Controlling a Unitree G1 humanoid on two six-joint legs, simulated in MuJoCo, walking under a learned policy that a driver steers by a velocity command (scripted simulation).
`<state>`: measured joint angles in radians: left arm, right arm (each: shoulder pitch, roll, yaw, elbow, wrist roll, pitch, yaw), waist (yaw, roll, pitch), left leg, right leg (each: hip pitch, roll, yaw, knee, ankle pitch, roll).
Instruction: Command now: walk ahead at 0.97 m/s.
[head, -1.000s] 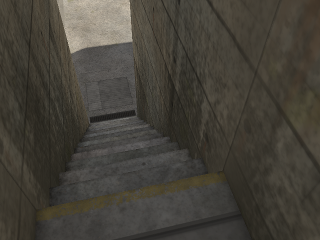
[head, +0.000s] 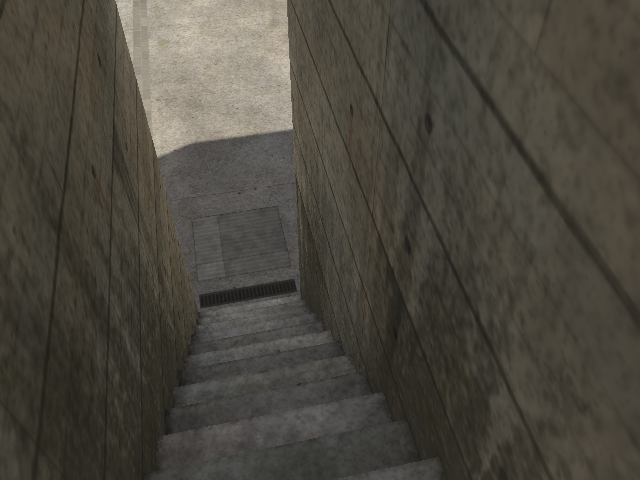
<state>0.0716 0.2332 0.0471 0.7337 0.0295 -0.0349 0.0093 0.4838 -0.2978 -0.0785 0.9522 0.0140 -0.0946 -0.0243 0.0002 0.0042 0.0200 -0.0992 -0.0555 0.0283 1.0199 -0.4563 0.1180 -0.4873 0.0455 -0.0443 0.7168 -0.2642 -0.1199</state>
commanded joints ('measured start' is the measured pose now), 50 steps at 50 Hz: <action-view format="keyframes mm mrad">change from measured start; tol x64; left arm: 1 317 143 40 34 -6 -16 2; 50 278 40 -14 186 -3 -93 47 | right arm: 1 -105 8 17 -190 18 -48 5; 50 -181 44 33 -96 -95 37 -17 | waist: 1 92 -306 -121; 21 103 -273 -48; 27 -259 665 126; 50 -101 -83 116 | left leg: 1 -850 -94 -366 569 34 82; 12 -88 11 -128 -214 1260 -95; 19 -755 68 -367 -370 867 -35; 25 282 243 -305 -807 1141 -22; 40 -611 31 -468 83 76 121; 44 -1134 -174 -117 1357 -333 14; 50 -531 -11 -218 290 530 -128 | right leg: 1 616 -366 734 -238 -13 -191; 12 -288 -105 121 -44 -286 0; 20 564 -185 367 642 14 -60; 25 -533 105 48 1610 -674 51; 33 -731 -60 219 756 80 95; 43 870 -118 139 -22 607 -64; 50 -321 -290 546 39 125 -187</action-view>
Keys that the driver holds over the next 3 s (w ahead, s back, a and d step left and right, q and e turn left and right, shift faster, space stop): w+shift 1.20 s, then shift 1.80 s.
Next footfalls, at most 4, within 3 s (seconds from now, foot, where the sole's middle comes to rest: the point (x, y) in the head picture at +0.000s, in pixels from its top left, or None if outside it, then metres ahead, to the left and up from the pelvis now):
0.60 left None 0.52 0.25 -1.18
0.88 right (315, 473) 0.77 0.05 -1.40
1.16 left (244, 446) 0.95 0.31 -1.62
1.44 right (288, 398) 1.25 0.17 -1.84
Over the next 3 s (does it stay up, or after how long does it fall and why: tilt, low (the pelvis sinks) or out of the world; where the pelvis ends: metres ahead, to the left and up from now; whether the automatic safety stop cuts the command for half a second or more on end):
stays up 1.39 0.32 -1.29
